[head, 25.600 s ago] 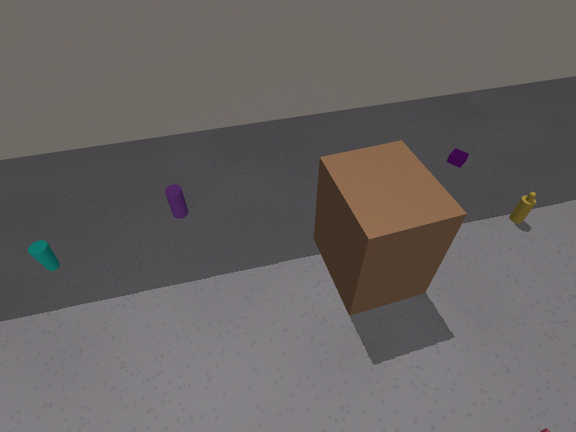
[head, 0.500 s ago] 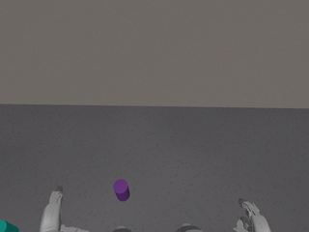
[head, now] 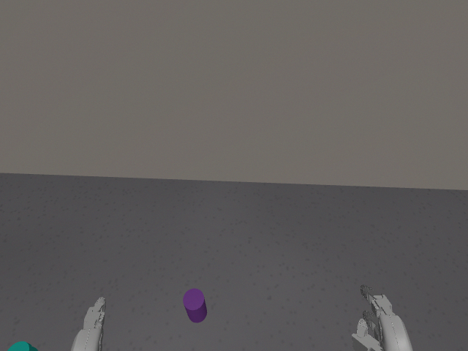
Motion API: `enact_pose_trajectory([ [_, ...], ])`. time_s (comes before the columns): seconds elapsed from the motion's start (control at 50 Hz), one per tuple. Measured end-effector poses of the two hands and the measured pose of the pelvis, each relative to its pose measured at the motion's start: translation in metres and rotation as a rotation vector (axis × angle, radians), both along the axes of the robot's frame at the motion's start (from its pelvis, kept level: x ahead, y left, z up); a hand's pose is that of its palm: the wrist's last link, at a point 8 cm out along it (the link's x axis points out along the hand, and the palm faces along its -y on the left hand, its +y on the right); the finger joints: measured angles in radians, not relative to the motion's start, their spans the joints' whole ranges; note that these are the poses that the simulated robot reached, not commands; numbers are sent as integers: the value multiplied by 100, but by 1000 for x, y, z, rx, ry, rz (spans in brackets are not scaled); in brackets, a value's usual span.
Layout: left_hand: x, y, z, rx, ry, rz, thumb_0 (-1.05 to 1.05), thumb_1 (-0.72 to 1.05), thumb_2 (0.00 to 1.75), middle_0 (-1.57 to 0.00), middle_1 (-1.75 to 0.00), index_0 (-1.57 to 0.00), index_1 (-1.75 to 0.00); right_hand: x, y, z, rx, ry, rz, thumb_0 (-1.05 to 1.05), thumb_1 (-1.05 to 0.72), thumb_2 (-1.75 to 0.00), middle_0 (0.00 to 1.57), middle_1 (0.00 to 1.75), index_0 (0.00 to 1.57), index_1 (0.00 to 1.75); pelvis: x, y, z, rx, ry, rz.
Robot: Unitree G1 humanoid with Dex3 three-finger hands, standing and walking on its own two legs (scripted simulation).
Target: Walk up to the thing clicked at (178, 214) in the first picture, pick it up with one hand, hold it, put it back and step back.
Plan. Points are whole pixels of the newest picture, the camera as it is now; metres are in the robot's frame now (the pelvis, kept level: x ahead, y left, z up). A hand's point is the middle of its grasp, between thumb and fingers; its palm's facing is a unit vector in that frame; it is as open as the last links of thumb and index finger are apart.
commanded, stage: home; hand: left
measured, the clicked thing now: (195, 306) +0.42 +0.14 -0.64
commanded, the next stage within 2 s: stand in 1.34 s
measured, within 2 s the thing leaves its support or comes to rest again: neither
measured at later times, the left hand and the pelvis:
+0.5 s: hand out of the picture +0.17 +0.17 -0.05, palm faces +0.09 -0.95 -0.29, open 17.3 cm; pelvis +0.00 -0.01 +0.00, yaw +0 degrees
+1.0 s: hand out of the picture +0.17 +0.18 -0.05, palm faces +0.09 -0.96 -0.28, open 17.3 cm; pelvis +0.00 +0.00 +0.00, yaw +0 degrees
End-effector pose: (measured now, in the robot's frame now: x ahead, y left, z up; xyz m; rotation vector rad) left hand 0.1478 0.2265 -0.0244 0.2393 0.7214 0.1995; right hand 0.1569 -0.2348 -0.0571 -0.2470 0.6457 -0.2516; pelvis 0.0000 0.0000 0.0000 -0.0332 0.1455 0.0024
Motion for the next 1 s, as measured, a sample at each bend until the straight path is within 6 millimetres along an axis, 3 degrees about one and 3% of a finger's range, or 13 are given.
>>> enact_pose_trajectory([
  [0.3,3,-5,0,4,14,-12,-1,-51,7,-6,-6,-6,-6,-11,-7,-7,13,33,-26,1,-89,-90,20,31,20,30,3,-4,1,4,-2,-4],
  [1.0,1,-3,1,-2,3,-10,-1,-52,7,-6,-6,-6,-7,-10,-4,-4,8,14,-18,1,-90,-91,20,30,20,30,1,-2,2,4,-10,-5],
])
